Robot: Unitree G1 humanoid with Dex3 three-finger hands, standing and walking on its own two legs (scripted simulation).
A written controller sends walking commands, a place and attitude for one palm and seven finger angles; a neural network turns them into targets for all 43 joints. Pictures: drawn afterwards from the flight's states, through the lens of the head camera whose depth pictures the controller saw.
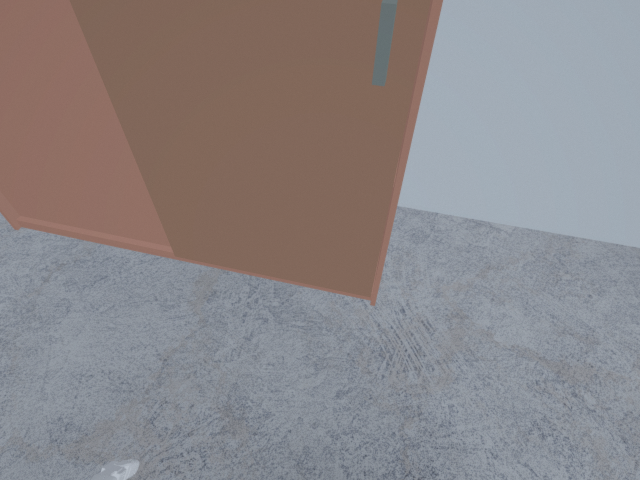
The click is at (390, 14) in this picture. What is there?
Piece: wardrobe's sliding door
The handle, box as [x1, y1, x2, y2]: [372, 0, 397, 85]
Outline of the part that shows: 397,0 382,0 372,84 384,85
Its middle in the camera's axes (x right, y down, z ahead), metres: +0.12 -0.38 +0.74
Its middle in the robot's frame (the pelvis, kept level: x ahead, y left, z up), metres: +0.84 -0.07 +0.19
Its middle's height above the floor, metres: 0.95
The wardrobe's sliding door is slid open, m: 0.00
